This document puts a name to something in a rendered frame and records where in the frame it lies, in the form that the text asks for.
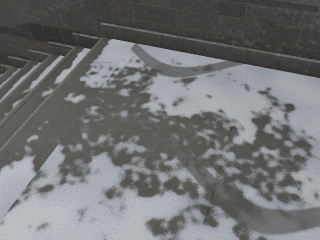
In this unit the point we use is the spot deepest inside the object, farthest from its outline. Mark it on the stairs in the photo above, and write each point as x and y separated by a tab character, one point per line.
22	90

